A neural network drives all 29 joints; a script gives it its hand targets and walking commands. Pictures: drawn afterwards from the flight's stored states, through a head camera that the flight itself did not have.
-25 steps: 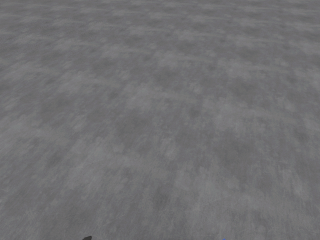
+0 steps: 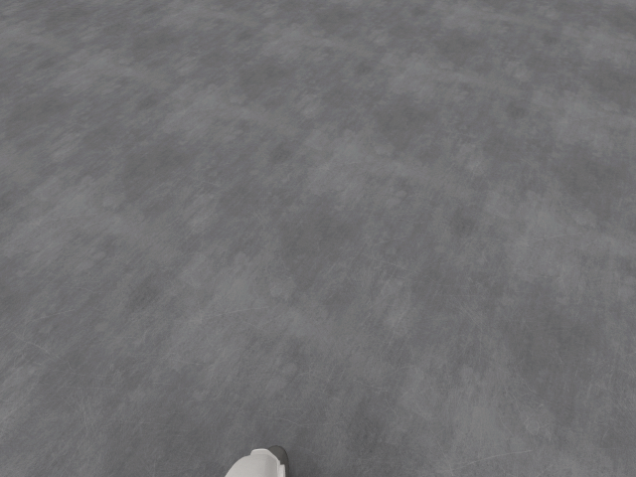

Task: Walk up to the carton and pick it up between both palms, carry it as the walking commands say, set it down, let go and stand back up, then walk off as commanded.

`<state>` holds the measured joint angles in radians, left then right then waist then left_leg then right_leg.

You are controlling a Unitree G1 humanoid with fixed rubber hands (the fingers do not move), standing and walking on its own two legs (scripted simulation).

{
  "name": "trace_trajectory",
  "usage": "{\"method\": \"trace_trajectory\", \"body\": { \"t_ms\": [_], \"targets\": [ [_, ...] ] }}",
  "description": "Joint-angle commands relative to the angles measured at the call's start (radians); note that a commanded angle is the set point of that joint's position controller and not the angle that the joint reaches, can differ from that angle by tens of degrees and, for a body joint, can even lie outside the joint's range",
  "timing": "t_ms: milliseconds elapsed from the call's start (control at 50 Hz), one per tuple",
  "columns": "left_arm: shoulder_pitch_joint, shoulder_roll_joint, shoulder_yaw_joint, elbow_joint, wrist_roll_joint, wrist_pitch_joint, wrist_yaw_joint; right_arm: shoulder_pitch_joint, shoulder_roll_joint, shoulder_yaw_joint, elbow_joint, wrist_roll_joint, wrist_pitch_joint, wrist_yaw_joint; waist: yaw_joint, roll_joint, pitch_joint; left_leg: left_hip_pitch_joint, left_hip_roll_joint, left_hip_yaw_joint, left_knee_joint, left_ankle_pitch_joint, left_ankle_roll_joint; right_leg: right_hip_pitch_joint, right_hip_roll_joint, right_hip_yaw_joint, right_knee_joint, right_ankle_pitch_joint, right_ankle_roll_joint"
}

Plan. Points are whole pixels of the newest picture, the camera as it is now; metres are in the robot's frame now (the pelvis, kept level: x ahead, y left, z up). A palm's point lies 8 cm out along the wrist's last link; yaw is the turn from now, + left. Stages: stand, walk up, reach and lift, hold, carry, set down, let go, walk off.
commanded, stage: walk off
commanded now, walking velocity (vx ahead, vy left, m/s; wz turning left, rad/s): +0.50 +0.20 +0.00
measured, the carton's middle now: out of the picture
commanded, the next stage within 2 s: stand in 1.52 s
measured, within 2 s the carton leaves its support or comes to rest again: neither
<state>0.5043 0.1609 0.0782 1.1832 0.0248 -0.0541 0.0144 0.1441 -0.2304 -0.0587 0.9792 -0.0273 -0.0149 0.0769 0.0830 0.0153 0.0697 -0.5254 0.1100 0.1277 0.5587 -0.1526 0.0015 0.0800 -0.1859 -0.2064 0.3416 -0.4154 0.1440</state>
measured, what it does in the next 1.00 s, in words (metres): walks ahead: left foot, then right foot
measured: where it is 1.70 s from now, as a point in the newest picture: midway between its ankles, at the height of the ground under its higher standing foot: (285, 259)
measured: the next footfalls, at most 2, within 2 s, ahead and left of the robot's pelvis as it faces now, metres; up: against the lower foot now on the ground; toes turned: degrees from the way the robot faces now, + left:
left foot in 0.02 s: +0.19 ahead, +0.16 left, +0.00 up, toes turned +10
right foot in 0.40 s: +0.32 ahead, -0.04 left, +0.00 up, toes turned -14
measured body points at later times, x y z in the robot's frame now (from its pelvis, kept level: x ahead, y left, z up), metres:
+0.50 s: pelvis +0.25 +0.05 +0.00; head +0.24 +0.02 +0.45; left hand +0.34 +0.29 -0.12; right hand +0.26 -0.17 -0.17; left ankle +0.20 +0.17 -0.66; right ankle +0.28 -0.03 -0.72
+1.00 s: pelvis +0.53 +0.19 +0.01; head +0.58 +0.18 +0.46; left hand +0.53 +0.45 -0.14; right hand +0.60 -0.04 -0.14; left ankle +0.56 +0.28 -0.72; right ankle +0.42 +0.07 -0.62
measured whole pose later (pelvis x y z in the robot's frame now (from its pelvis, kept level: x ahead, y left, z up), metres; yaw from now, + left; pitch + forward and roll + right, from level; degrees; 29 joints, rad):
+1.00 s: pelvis +0.53 +0.19 +0.01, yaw -2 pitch +2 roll +1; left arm 0.27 0.20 0.10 1.10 0.03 -0.04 -0.01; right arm 0.17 -0.19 -0.04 1.00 -0.03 -0.08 0.00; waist 0.01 0.01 0.08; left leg -0.33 0.03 0.19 0.51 -0.22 0.05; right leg -0.43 -0.13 -0.09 1.22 -0.40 0.01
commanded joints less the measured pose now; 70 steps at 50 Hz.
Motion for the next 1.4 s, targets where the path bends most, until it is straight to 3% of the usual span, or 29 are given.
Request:
{"method": "trace_trajectory", "body": {
  "t_ms": [0,20,80,140,240,300,340,360,380,400,440,520,740,780,800,820,840,860,920,940,980,1120,1200,1240,1260,1280,1300,1340,1380],
  "targets": [
    [-0.092,0.068,0.011,-0.157,-0.007,-0.029,-0.019,0.538,-0.309,-0.09,0.112,-0.009,-0.05,-0.059,-0.292,0.375,-0.363,0.944,0.267,-0.355,-0.126,-0.032,0.147,-0.654,0.149,0.034,0.816,-0.245,-0.095],
    [-0.105,0.045,0.006,-0.159,-0.016,-0.018,-0.014,0.503,-0.286,-0.081,0.09,-0.003,-0.045,-0.074,-0.281,0.3,-0.369,0.942,0.308,-0.475,-0.219,-0.075,0.197,-0.784,0.147,0.104,0.987,-0.214,-0.102],
    [-0.234,0.044,0.0,-0.152,0.008,-0.036,-0.035,0.304,-0.142,-0.036,0.055,0.003,-0.045,-0.094,-0.208,0.029,-0.159,0.54,0.223,-0.317,-0.253,-0.177,0.137,-0.753,0.002,0.193,0.979,0.019,-0.155],
    [-0.168,0.064,0.009,-0.148,0.031,-0.008,-0.03,0.148,-0.07,-0.011,0.019,0.005,-0.062,-0.097,-0.105,0.084,-0.126,0.363,0.214,-0.282,-0.332,-0.154,0.163,-0.633,-0.014,0.165,0.836,0.012,-0.151],
    [-0.181,0.009,-0.008,-0.181,0.0,0.035,-0.019,0.097,-0.079,-0.004,0.019,-0.01,-0.05,-0.087,-0.031,0.097,0.029,0.054,0.142,-0.145,-0.419,-0.246,0.174,-0.454,0.019,0.092,0.469,0.096,-0.141],
    [-0.107,0.065,0.011,-0.169,-0.007,0.04,-0.013,0.006,-0.112,-0.015,-0.003,0.011,-0.045,-0.074,0.049,0.02,-0.013,-0.089,0.103,-0.08,-0.276,-0.413,0.145,-0.162,0.07,0.058,0.331,0.289,-0.119],
    [-0.044,0.148,0.033,-0.135,-0.001,0.031,0.007,0.058,-0.046,0.012,0.024,0.017,-0.06,-0.061,0.076,-0.14,-0.073,-0.146,0.017,-0.019,-0.058,-0.305,0.117,0.065,0.112,-0.009,0.241,0.173,-0.136],
    [0.09,0.208,0.052,-0.115,0.019,0.017,0.022,0.029,0.03,0.03,0.002,0.019,-0.065,-0.054,0.152,-0.393,-0.051,-0.235,-0.066,0.065,0.32,-0.288,0.059,0.115,-0.152,0.375,-0.019,-0.09,-0.186],
    [0.137,0.268,0.049,-0.114,0.024,0.016,0.023,0.1,0.009,0.015,-0.007,0.001,-0.057,-0.05,0.09,-0.424,-0.04,-0.254,-0.122,-0.077,0.557,-0.372,0.041,0.024,-0.37,0.726,-0.18,-0.203,-0.221],
    [-0.018,0.215,0.036,-0.159,0.013,0.019,0.026,0.058,-0.036,0.005,-0.035,-0.008,-0.047,-0.038,0.044,-0.25,0.037,-0.308,-0.011,-0.129,0.622,-0.276,0.039,-0.07,-0.408,0.728,-0.204,-0.392,-0.325],
    [-0.098,0.163,0.019,-0.168,-0.001,-0.006,0.014,0.048,-0.013,0.009,-0.008,-0.02,-0.045,-0.038,0.002,-0.06,0.093,-0.257,0.037,-0.146,0.622,-0.169,0.022,-0.233,-0.322,0.605,-0.236,-0.267,-0.302],
    [-0.17,0.131,-0.001,-0.175,-0.009,-0.039,-0.008,0.178,0.007,0.002,0.02,0.01,-0.015,-0.026,-0.077,-0.117,0.019,-0.085,0.027,-0.104,0.463,0.001,-0.025,-0.231,-0.144,0.197,-0.172,0.2,-0.175],
    [-0.039,0.167,0.03,-0.075,-0.001,-0.029,-0.003,-0.135,-0.014,0.007,-0.081,0.0,-0.02,0.01,-0.003,-0.155,0.019,0.118,0.0,0.016,-0.029,0.038,-0.017,-0.172,-0.136,0.058,-0.122,0.353,-0.182],
    [-0.097,0.198,0.038,-0.107,0.006,-0.021,-0.004,0.061,-0.051,-0.014,-0.026,0.002,-0.026,0.0,-0.13,-0.109,-0.075,0.378,-0.051,0.044,-0.064,-0.055,0.019,-0.245,-0.103,0.011,0.104,0.525,-0.165],
    [-0.16,0.221,0.046,-0.115,0.02,-0.019,-0.007,0.381,-0.157,-0.049,0.071,0.003,-0.029,-0.022,-0.281,0.0,-0.187,0.618,-0.024,0.021,-0.065,-0.095,0.047,-0.329,-0.047,0.003,0.344,0.414,-0.15],
    [-0.139,0.122,0.029,-0.176,0.013,-0.017,-0.027,0.532,-0.302,-0.08,0.113,-0.004,-0.038,-0.042,-0.292,0.306,-0.326,0.86,0.244,-0.295,-0.152,-0.124,0.109,-0.563,0.08,0.005,0.685,-0.165,-0.12],
    [-0.113,0.047,0.021,-0.182,-0.012,-0.004,-0.022,0.447,-0.315,-0.079,0.092,0.001,-0.039,-0.062,-0.26,0.317,-0.335,0.923,0.305,-0.525,-0.286,-0.239,0.147,-0.767,0.145,0.094,0.872,-0.198,-0.113],
    [-0.095,0.084,0.02,-0.167,-0.022,-0.009,-0.021,0.402,-0.248,-0.066,0.087,-0.002,-0.036,-0.086,-0.237,0.323,-0.352,0.912,0.296,-0.502,-0.298,-0.235,0.178,-0.823,0.098,0.14,0.98,-0.119,-0.129],
    [-0.226,0.093,0.024,-0.149,0.005,-0.024,-0.031,0.239,-0.131,-0.024,0.048,0.003,-0.068,-0.098,-0.166,0.052,-0.199,0.623,0.185,-0.272,-0.232,0.173,0.12,-0.741,0.002,0.177,0.933,0.052,-0.159],
    [-0.256,0.071,0.026,-0.155,0.016,-0.019,-0.027,0.222,-0.116,-0.023,0.039,-0.009,-0.079,-0.107,-0.165,-0.041,-0.187,0.586,0.215,-0.313,-0.26,0.185,0.136,-0.733,0.012,0.176,0.934,0.063,-0.16],
    [-0.256,0.054,0.014,-0.184,0.01,-0.006,-0.029,0.158,-0.061,-0.006,0.035,0.007,-0.075,-0.1,-0.109,0.057,-0.115,0.43,0.188,-0.245,-0.305,0.117,0.17,-0.664,0.004,0.169,0.772,0.007,-0.141],
    [-0.406,0.035,-0.007,-0.244,-0.018,0.051,-0.036,0.177,-0.048,0.017,0.078,-0.001,-0.072,-0.074,-0.069,0.089,0.03,0.254,0.133,-0.148,-0.44,-0.073,0.186,-0.491,0.056,0.07,0.384,0.192,-0.128],
    [-0.515,0.114,0.003,-0.293,-0.011,0.027,-0.023,0.336,-0.062,0.019,0.148,0.011,-0.062,-0.066,-0.108,0.025,-0.003,0.362,0.082,-0.078,-0.249,0.282,0.149,-0.381,0.132,-0.015,0.256,0.2,-0.151],
    [-0.236,0.118,0.019,-0.21,0.003,0.012,-0.007,0.271,-0.088,0.015,0.126,0.026,-0.067,-0.069,0.047,-0.026,-0.146,0.195,0.025,0.011,0.06,0.431,0.085,0.037,0.112,0.036,0.19,0.251,-0.187],
    [-0.017,0.235,0.052,-0.158,0.022,0.007,0.012,0.254,-0.073,0.024,0.102,0.038,-0.075,-0.076,0.131,-0.177,-0.237,-0.052,-0.049,0.084,0.346,0.179,0.028,0.3,-0.144,0.347,0.091,0.183,-0.27],
    [0.046,0.312,0.061,-0.139,0.028,0.007,0.026,0.229,-0.011,0.029,0.062,0.018,-0.076,-0.079,0.11,-0.255,-0.231,-0.226,-0.126,-0.022,0.607,-0.393,0.038,0.355,-0.388,0.739,-0.043,0.257,-0.348],
    [-0.03,0.31,0.056,-0.149,0.008,0.008,0.025,0.237,-0.046,0.013,0.05,0.016,-0.061,-0.083,0.078,-0.197,-0.206,-0.207,-0.043,-0.153,0.677,-0.335,0.044,0.254,-0.397,0.694,-0.026,0.34,-0.367],
    [-0.147,0.221,0.033,-0.158,-0.001,-0.006,0.008,0.152,-0.068,0.003,0.047,0.012,-0.065,-0.078,0.02,-0.056,-0.059,-0.156,0.014,-0.159,0.652,-0.22,0.036,-0.054,-0.278,0.515,-0.065,0.289,-0.339],
    [-0.279,0.164,0.017,-0.187,-0.004,-0.023,0.002,0.245,0.01,0.006,0.072,0.015,-0.045,-0.069,-0.073,-0.122,0.022,-0.052,0.037,-0.135,0.572,-0.162,0.014,-0.228,-0.208,0.324,-0.133,0.273,-0.261]
  ]
}}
